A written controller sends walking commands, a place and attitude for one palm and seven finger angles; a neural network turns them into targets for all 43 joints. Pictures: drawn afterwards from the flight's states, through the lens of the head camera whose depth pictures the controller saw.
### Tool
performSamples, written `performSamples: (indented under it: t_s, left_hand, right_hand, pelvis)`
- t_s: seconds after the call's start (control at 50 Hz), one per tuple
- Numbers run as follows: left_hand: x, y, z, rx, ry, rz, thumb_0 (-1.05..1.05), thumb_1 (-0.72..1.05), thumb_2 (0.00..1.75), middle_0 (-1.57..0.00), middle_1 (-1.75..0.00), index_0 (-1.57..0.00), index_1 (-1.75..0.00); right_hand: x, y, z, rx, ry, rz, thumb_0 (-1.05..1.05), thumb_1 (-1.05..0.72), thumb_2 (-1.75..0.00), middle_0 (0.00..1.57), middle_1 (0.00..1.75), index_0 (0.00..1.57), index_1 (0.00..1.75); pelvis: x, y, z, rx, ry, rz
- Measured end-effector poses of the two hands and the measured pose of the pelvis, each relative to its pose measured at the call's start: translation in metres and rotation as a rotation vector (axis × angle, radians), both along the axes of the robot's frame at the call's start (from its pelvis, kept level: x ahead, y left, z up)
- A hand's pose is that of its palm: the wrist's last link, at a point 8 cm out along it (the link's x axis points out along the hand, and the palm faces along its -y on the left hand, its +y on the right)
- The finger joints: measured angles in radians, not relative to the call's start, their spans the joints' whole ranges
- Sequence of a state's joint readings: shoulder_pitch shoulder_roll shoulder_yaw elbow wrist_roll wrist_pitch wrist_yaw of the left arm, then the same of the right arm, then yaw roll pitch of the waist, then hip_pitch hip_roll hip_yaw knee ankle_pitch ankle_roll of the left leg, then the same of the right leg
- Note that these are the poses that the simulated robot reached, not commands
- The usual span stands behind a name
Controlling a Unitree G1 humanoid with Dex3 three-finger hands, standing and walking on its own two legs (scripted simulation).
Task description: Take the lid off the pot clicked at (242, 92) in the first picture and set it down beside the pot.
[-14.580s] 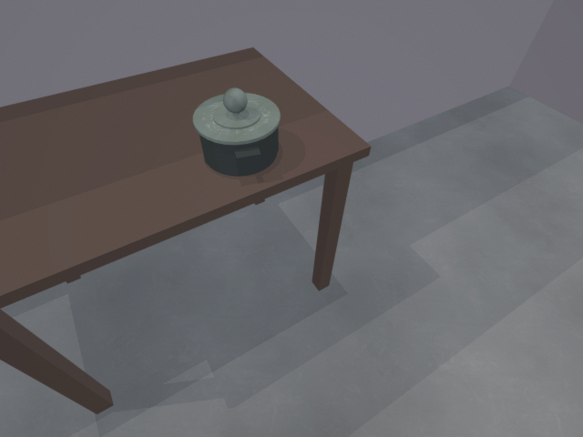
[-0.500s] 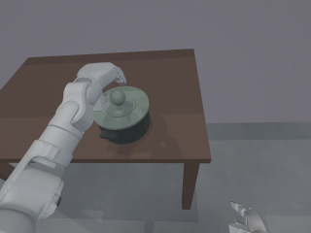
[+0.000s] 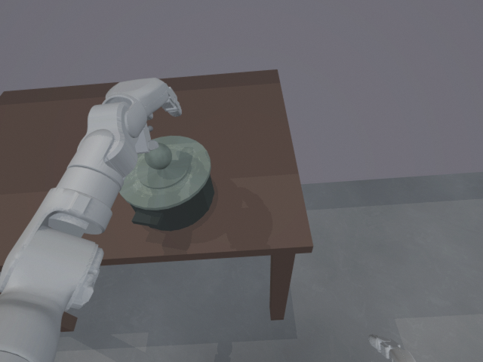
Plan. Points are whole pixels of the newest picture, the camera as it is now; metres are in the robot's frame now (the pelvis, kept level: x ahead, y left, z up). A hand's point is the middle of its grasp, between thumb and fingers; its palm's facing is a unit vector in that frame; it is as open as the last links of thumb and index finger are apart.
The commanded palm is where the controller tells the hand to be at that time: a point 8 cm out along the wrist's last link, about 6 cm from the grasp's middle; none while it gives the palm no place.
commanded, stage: move the open hand above the knob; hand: left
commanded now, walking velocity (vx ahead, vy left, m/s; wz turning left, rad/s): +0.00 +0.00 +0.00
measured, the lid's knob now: (158, 156) +0.47 +0.16 +0.07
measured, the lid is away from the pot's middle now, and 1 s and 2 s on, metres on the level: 0.00 0.00 0.00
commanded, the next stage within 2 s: lower the open fingers around the knob in 0.50 s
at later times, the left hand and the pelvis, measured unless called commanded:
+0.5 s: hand (139, 139) +0.43 +0.16 +0.15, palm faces -0.24 -0.05 -0.97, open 10.3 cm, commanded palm +0.42 +0.16 +0.22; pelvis -0.01 +0.01 +0.00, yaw +2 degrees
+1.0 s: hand (148, 148) +0.44 +0.15 +0.13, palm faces -0.28 -0.05 -0.96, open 10.3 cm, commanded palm +0.42 +0.16 +0.19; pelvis -0.01 +0.00 +0.00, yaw +0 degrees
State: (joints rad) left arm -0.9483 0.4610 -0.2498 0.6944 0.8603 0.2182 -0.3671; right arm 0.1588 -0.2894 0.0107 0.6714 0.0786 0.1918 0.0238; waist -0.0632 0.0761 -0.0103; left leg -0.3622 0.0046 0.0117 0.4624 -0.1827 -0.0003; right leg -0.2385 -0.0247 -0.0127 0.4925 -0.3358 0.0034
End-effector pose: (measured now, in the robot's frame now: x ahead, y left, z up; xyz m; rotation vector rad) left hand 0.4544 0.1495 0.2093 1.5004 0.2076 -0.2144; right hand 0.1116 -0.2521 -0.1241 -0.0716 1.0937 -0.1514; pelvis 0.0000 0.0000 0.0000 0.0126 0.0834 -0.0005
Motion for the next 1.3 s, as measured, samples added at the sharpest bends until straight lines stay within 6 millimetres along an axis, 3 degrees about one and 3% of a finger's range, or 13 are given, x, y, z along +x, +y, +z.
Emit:
performSamples:
  t_s: [0.14,0.48,0.64,0.94,1.06,1.3]
  left_hand:
    - [-0.005,0.011,-0.001,-0.002,-0.014,0.003,0.0,-0.32,1.47,-0.84,-0.08,-0.83,-0.09]
    - [-0.03,0.011,0.002,0.009,-0.031,0.01,0.0,-0.33,1.47,-0.84,-0.08,-0.83,-0.09]
    - [-0.027,0.006,0.005,0.017,-0.018,0.011,0.0,-0.33,1.47,-0.84,-0.08,-0.83,-0.09]
    - [-0.023,0.003,-0.015,-0.002,0.008,-0.018,0.0,-0.32,1.47,-0.84,-0.08,-0.83,-0.09]
    - [-0.025,0.005,-0.027,0.005,0.022,-0.005,0.0,-0.32,1.47,-0.84,-0.08,-0.83,-0.09]
    - [-0.02,0.004,-0.043,0.007,0.051,-0.001,0.0,-0.32,1.47,-0.84,-0.08,-0.83,-0.09]
  right_hand:
    - [0.006,0.005,0.002,0.01,-0.006,0.005,0.01,-0.91,-0.9,0.2,0.3,0.2,0.3]
    - [0.046,0.033,0.011,0.047,-0.103,0.102,0.01,-0.91,-0.9,0.2,0.3,0.2,0.3]
    - [0.034,0.032,0.007,0.044,-0.083,0.091,0.01,-0.9,-0.9,0.2,0.3,0.2,0.3]
    - [-0.011,0.006,-0.001,0.008,0.015,0.007,0.01,-0.91,-0.9,0.2,0.3,0.2,0.3]
    - [-0.009,0.004,-0.001,0.005,0.02,0.005,0.01,-0.91,-0.9,0.2,0.3,0.2,0.3]
    - [0.013,0.011,0.002,0.016,-0.021,0.022,0.01,-0.91,-0.9,0.2,0.3,0.2,0.3]
  pelvis:
    - [0.003,0.004,0.0,-0.002,-0.001,-0.001]
    - [-0.007,0.007,-0.001,-0.006,-0.016,0.03]
    - [-0.011,0.005,-0.001,-0.006,-0.018,0.03]
    - [-0.009,0.003,0.0,-0.005,-0.019,0.008]
    - [-0.008,0.003,0.0,-0.006,-0.015,0.01]
    - [-0.005,0.002,-0.001,-0.007,0.001,0.013]
